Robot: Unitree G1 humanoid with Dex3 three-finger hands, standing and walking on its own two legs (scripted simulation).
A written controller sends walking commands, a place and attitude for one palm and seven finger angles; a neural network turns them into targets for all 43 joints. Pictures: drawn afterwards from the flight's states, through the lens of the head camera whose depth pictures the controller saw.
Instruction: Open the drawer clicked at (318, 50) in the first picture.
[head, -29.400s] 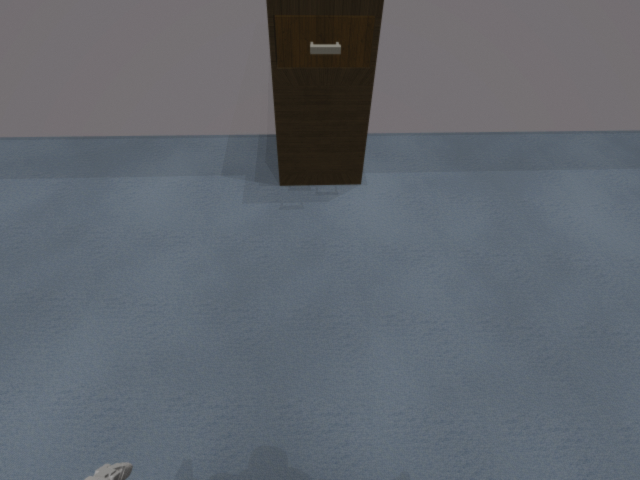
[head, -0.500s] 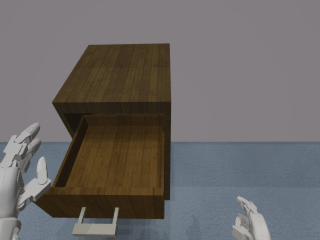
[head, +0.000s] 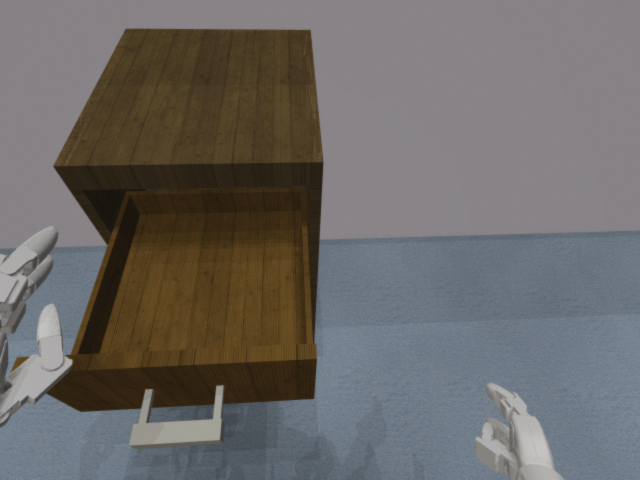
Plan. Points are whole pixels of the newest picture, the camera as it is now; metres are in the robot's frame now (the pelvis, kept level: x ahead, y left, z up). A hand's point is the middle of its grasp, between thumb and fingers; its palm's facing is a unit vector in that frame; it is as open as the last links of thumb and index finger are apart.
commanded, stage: step back with the hand held close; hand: left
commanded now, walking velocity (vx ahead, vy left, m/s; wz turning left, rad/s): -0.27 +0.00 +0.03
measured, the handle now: (181, 414) +0.21 +0.20 -0.09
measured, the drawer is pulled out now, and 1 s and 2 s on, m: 0.30 0.30 0.30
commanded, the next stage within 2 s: stop stepping back and stand still in 0.82 s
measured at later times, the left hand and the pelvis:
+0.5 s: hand out of the picture +0.10 +0.21 +0.16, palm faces +0.35 -0.83 -0.43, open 7.4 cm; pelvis -0.08 -0.02 -0.01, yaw +1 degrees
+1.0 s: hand out of the picture -0.02 +0.19 +0.16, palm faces +0.36 -0.81 -0.47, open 7.4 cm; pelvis -0.21 -0.05 -0.01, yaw +2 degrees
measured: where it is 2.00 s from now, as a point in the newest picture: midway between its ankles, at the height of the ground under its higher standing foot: outside the picture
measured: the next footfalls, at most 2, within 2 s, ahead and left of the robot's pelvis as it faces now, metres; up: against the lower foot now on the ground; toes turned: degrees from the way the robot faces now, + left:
left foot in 0.64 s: -0.07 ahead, +0.12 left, +0.00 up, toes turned +2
right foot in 0.84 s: -0.10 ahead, -0.12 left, +0.00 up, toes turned +0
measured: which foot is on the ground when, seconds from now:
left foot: down 0.00-0.40, up 0.42-0.62, down 0.64-0.92, up 0.94-1.00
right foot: down 0.00-0.72, up 0.74-0.82, down 0.84-1.00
